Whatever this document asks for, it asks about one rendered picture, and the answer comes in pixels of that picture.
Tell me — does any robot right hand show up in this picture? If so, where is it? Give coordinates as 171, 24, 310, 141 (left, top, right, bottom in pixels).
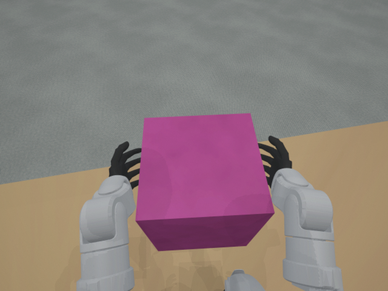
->
258, 136, 292, 188

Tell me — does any carton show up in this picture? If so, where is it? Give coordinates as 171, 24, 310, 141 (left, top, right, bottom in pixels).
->
135, 113, 275, 251

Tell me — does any right robot shin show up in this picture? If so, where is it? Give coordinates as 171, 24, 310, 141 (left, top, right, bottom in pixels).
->
231, 269, 244, 276

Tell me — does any robot right thigh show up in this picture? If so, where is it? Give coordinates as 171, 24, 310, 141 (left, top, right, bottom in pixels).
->
224, 273, 265, 291

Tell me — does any robot left hand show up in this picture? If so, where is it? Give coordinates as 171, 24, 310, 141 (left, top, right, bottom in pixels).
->
109, 141, 142, 189

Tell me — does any right robot forearm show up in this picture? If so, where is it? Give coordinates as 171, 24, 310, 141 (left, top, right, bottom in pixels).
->
271, 168, 344, 291

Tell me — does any left robot forearm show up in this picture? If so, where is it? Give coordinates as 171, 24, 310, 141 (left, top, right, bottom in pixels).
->
76, 175, 136, 291

